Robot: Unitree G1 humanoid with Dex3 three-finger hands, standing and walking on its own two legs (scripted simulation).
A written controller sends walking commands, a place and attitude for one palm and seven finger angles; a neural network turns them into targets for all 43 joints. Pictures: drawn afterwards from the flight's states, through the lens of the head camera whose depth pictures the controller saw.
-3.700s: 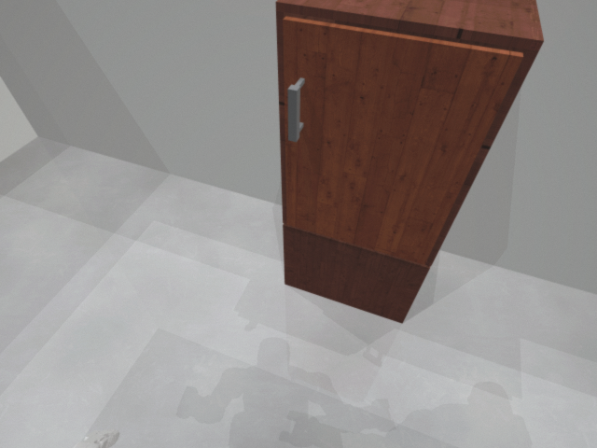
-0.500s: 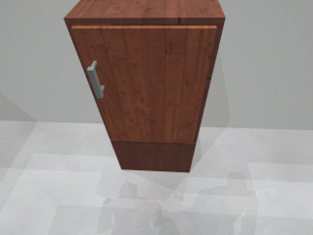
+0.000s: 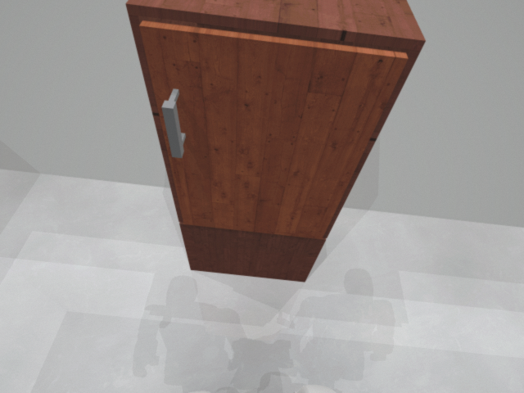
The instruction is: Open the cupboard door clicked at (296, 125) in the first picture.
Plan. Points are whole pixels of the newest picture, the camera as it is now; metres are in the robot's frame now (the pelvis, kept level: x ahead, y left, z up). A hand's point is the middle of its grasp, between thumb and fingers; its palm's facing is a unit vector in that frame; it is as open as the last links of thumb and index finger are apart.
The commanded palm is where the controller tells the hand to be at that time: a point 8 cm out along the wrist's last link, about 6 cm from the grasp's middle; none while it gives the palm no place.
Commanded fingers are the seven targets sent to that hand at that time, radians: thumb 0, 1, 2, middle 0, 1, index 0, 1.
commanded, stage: come to a stop and stand still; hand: left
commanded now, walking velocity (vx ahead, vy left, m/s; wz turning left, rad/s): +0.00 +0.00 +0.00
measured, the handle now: (176, 124) +0.56 +0.21 +0.05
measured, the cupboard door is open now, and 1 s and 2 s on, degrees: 0 0 0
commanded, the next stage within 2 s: look again from close up in 0.64 s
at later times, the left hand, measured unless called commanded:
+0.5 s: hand out of the picture -0.03 +0.12 -0.18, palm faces +0.06 -0.98 -0.17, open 7.3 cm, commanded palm none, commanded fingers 0.00 0.90 0.90 -0.20 -0.30 -0.20 -0.30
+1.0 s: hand out of the picture -0.03 +0.15 -0.18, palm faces +0.05 -0.98 -0.20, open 7.4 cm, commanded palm none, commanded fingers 0.00 0.90 0.90 -0.20 -0.30 -0.20 -0.30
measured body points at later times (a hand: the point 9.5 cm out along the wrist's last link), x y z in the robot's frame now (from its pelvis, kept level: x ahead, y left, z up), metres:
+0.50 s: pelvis -0.04 -0.05 +0.00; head -0.03 -0.05 +0.45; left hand -0.03 +0.17 -0.16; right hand -0.06 -0.27 -0.16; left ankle -0.01 +0.09 -0.74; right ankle -0.04 -0.16 -0.74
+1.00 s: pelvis -0.03 -0.02 -0.01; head -0.03 -0.03 +0.44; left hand -0.03 +0.20 -0.16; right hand -0.02 -0.24 -0.17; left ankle -0.01 +0.09 -0.74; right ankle -0.04 -0.16 -0.74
